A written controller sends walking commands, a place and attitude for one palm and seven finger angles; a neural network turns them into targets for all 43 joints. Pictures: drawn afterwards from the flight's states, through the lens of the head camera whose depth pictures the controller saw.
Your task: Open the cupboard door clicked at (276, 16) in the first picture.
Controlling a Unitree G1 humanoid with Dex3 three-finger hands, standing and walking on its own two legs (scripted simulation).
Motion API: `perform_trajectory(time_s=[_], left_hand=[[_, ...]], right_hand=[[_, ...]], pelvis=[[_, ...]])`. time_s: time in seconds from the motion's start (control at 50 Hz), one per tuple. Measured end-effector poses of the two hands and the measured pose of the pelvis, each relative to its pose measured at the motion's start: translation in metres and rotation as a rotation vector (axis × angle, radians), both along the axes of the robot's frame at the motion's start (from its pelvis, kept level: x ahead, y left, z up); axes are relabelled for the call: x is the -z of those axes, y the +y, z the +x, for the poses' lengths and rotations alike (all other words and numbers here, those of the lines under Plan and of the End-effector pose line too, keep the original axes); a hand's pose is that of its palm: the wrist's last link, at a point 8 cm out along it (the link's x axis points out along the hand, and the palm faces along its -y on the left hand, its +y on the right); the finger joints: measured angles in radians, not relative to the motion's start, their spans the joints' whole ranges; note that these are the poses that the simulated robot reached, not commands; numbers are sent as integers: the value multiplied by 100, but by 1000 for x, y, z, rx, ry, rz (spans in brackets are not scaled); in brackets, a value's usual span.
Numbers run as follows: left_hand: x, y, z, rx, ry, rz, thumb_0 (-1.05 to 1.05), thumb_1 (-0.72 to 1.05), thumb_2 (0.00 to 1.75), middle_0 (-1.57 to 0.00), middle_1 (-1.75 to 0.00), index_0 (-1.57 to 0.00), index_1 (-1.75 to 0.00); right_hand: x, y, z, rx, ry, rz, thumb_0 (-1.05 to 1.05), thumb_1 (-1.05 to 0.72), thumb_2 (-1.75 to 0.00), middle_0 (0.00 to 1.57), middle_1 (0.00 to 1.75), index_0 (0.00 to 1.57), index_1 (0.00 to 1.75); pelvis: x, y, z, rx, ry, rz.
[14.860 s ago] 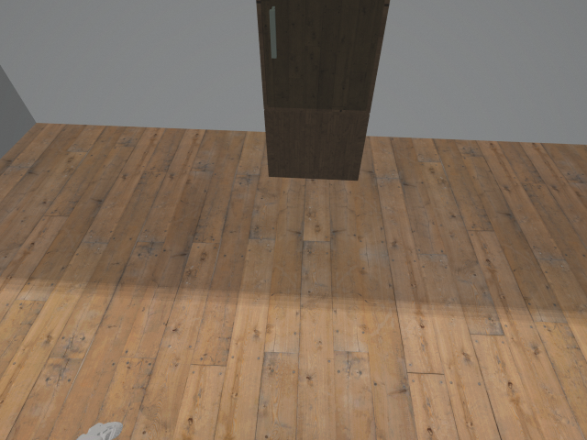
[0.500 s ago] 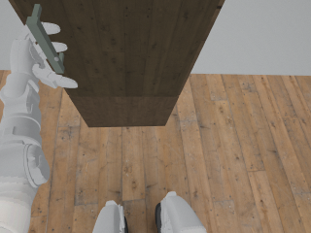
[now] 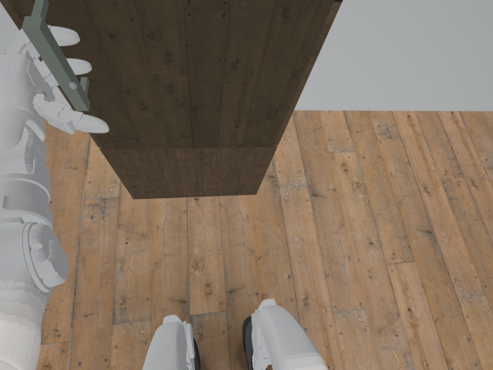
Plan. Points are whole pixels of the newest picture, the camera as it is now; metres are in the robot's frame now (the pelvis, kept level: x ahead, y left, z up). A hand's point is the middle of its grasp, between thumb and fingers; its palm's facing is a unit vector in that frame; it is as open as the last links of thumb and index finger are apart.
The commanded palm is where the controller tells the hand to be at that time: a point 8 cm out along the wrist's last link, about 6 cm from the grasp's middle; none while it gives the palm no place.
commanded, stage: close the thumb around the handle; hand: left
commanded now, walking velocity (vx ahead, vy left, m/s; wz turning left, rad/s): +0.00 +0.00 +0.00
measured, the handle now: (64, 60) +0.58 +0.22 +0.06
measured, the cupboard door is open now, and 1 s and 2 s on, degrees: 0 2 45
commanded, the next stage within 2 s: pull the door open along its arc in 0.68 s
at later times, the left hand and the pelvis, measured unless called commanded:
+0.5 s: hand (70, 86) +0.53 +0.21 +0.06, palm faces -0.03 -1.00 -0.02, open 7.2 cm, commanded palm +0.51 +0.24 +0.06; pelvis +0.00 +0.01 +0.00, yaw +0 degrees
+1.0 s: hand (81, 96) +0.52 +0.19 +0.06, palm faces -0.03 -1.00 -0.03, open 5.3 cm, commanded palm +0.47 +0.23 +0.06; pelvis +0.01 +0.00 +0.01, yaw +0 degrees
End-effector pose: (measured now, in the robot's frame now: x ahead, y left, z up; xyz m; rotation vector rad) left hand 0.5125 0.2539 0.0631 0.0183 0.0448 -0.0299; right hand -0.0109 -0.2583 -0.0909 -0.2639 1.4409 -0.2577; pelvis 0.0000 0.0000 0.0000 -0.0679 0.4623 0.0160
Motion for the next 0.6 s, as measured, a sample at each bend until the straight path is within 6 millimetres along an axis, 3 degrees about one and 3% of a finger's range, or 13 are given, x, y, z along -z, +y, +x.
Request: perform_trajectory(time_s=[0.1,0.2,0.6], left_hand=[[0,3,-2,-5,5,-2,-1,-45,32,-31,-121,-33,-122],[-1,4,-3,-3,1,-1,-1,-29,39,-32,-123,-33,-123],[3,-1,0,23,-2,1,1,68,81,-38,-133,-39,-133]], right_hand=[[-1,3,0,1,-1,3,0,-91,-90,20,30,20,30],[-1,5,1,-1,0,5,0,-91,-90,20,30,20,30],[-1,13,5,-3,17,14,0,-91,-90,20,30,20,30]], pelvis=[[-1,2,0,2,-4,0],[-2,4,1,0,-6,-2],[-3,10,7,-4,-1,-8]])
